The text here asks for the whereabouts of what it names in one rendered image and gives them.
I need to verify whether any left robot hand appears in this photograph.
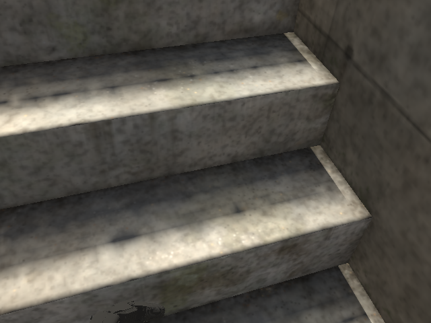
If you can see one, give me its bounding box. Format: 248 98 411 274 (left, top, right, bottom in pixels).
90 299 165 323

